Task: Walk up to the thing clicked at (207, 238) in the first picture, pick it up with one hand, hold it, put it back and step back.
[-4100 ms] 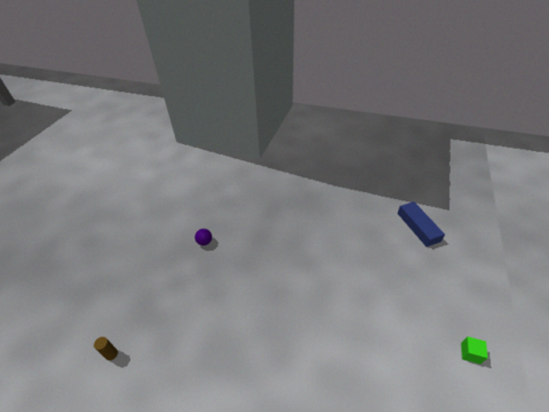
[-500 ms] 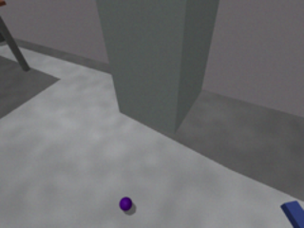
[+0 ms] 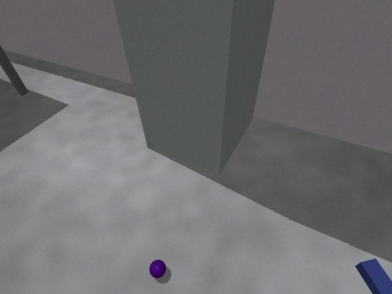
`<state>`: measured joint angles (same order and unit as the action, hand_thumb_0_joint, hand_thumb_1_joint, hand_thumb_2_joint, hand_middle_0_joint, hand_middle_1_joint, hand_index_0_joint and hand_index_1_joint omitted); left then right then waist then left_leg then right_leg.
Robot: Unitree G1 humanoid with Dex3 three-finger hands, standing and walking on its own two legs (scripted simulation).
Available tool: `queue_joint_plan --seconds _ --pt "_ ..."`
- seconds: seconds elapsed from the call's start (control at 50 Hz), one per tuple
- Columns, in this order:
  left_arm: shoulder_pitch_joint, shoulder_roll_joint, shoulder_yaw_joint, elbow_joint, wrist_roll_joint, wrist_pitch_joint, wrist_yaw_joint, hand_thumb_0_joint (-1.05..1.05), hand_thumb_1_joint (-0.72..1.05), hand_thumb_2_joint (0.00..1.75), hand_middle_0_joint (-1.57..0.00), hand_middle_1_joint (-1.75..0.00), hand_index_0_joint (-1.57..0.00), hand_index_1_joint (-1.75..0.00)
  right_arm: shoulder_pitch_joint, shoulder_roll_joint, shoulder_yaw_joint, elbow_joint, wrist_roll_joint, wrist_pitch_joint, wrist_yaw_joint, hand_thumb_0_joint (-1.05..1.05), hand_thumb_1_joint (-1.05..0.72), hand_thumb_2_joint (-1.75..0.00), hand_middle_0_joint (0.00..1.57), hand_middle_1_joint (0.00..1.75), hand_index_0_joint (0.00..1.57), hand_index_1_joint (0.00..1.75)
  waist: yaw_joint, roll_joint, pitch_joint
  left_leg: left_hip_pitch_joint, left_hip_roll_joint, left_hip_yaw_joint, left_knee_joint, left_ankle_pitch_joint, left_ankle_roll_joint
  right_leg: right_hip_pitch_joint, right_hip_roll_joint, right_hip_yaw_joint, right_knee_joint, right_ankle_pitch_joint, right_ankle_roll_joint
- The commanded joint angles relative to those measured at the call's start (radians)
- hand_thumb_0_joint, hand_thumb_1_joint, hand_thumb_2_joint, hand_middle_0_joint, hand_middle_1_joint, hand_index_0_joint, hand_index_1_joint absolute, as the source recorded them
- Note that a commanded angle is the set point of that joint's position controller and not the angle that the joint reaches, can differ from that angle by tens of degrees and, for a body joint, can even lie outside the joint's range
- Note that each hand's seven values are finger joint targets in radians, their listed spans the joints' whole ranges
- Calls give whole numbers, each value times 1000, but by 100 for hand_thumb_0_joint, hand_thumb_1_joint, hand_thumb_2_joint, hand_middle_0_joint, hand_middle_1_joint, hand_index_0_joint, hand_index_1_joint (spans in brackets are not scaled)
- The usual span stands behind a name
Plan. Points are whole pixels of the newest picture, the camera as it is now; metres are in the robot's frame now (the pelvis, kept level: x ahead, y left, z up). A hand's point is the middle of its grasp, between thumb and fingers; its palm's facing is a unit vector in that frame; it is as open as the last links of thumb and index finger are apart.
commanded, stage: walk up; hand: left
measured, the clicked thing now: (157, 268) +0.45 +0.22 -0.74
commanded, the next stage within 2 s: stand in 0.24 s
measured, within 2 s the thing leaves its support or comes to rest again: neither
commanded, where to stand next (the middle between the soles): +0.07 +0.00 m, yaw -2 degrees
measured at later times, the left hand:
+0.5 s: hand out of the picture +0.08 +0.25 -0.16, palm faces -0.03 -0.94 -0.33, open 7.4 cm
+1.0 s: hand out of the picture +0.11 +0.24 -0.15, palm faces -0.03 -0.94 -0.34, open 7.4 cm
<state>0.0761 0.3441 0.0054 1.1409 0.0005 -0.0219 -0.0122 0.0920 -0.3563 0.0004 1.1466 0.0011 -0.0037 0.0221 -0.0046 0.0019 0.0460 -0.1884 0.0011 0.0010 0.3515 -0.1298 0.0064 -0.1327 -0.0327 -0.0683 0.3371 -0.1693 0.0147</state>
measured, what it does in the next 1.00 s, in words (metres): stands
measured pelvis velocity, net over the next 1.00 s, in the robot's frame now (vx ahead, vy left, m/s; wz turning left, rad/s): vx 0.03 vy -0.01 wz -0.01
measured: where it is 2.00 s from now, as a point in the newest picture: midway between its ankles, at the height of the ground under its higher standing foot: outside the picture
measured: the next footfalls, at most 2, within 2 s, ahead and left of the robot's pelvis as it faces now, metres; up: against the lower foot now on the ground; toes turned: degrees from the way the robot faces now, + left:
none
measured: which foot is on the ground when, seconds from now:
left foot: down 0.00-1.00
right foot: down 0.00-1.00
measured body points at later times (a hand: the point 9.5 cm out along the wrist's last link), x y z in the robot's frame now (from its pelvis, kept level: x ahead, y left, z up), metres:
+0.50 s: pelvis +0.02 +0.00 +0.00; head +0.03 +0.00 +0.45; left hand +0.09 +0.30 -0.13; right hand +0.10 -0.30 -0.13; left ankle +0.04 +0.11 -0.75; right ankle +0.01 -0.13 -0.75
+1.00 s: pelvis +0.03 -0.01 +0.00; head +0.04 -0.01 +0.45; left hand +0.12 +0.29 -0.13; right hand +0.11 -0.31 -0.13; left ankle +0.04 +0.11 -0.75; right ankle +0.01 -0.13 -0.75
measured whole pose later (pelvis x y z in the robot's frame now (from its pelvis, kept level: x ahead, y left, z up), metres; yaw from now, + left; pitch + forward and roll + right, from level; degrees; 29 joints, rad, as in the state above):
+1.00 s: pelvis +0.03 -0.01 +0.00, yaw +0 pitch -1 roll +0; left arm 0.09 0.34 0.01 1.15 0.01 -0.01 -0.01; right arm 0.08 -0.35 0.01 1.15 0.00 -0.01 0.01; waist -0.01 0.01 0.04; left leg -0.13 0.01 0.01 0.31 -0.16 -0.01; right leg -0.08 -0.02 -0.06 0.29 -0.19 0.01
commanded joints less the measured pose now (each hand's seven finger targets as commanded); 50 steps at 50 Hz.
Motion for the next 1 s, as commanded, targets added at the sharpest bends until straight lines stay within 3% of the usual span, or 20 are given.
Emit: queue_joint_plan --seconds 0.0,0.08,0.2,0.24,0.34,0.56,0.7,0.76,0.86,0.98 --pt "-35 224 43 -54 4 -15 18 0 90 90 -20 -30 -20 -30 -56 -214 -43 -55 -6 -22 -18 0 -90 -90 20 30 20 30 11 29 -80 2 125 -131 -78 15 18 37 -111 106 -61 22 -34" --pt "-30 217 41 -50 5 -14 17 0 90 90 -20 -30 -20 -30 -63 -212 -41 -56 -6 -22 -17 0 -90 -90 20 30 20 30 14 27 -74 -10 126 -142 -90 -7 18 40 -103 102 -70 11 -29" --pt "-44 217 44 -51 6 -17 17 0 90 90 -20 -30 -20 -30 -48 -205 -42 -52 -4 -23 -18 0 -90 -90 20 30 20 30 5 2 -107 32 124 -125 -67 80 17 56 -112 104 -75 50 -30" --pt "-36 205 35 -43 10 -13 16 0 90 90 -20 -30 -20 -30 -61 -210 -39 -54 -11 -29 -22 0 -90 -90 20 30 20 30 2 6 -89 35 129 -131 -99 -25 12 22 -110 104 -82 -32 -26" --pt "-25 210 32 -40 10 -13 17 0 90 90 -20 -30 -20 -30 -60 -207 -36 -52 -11 -28 -22 0 -90 -90 20 30 20 30 1 -2 -60 26 128 -130 -104 -17 12 4 -112 106 -85 -31 -27" --pt "-15 220 36 -45 8 -15 19 0 90 90 -20 -30 -20 -30 -52 -202 -34 -50 -10 -34 -27 0 -90 -90 20 30 20 30 1 0 -111 87 139 -107 -68 168 12 50 -121 108 -69 100 -29" --pt "-10 214 36 -41 9 -11 19 0 90 90 -20 -30 -20 -30 -52 -205 -31 -51 -8 -28 -29 0 -90 -90 20 30 20 30 -2 8 -83 67 129 -104 -79 88 8 41 -117 109 -89 47 -25" --pt "-8 214 36 -45 9 -14 20 0 90 90 -20 -30 -20 -30 -60 -206 -31 -51 -8 -31 -29 0 -90 -90 20 30 20 30 3 -8 -97 96 139 -107 -68 177 9 50 -121 109 -77 114 -28" --pt "-3 216 38 -50 8 -14 22 0 90 90 -20 -30 -20 -30 -63 -201 -31 -53 -7 -31 -31 0 -90 -90 20 30 20 30 4 -8 -119 114 143 -99 -51 242 10 77 -122 100 -68 203 -24" --pt "-16 217 41 -52 9 -12 22 0 90 90 -20 -30 -20 -30 -58 -202 -29 -54 -7 -27 -32 0 -90 -90 20 30 20 30 0 -8 -96 99 138 -96 -66 175 9 72 -122 108 -88 144 -27"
